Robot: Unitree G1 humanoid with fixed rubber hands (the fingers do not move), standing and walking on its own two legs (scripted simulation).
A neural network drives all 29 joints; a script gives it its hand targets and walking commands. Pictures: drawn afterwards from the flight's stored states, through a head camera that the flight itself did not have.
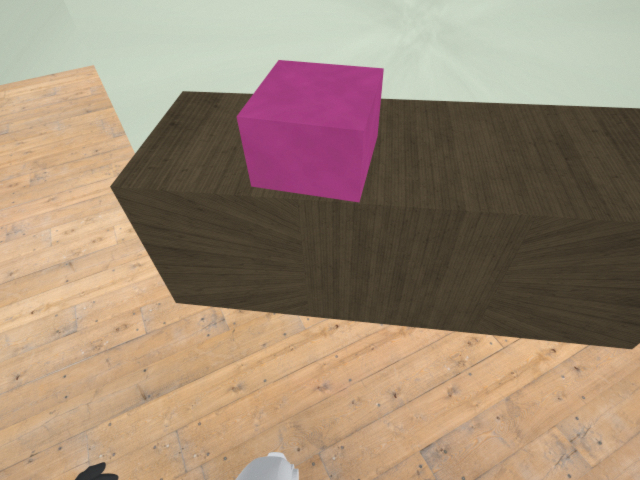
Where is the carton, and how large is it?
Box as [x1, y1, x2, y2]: [237, 60, 383, 201]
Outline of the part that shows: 278,60 237,115 237,121 251,186 359,201 377,135 383,68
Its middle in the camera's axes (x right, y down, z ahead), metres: -0.01 -0.29 +1.00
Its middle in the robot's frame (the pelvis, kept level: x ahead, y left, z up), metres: +0.94 +0.05 -0.08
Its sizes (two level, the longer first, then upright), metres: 0.298 0.287 0.202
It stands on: a pedestal, 0.57 m high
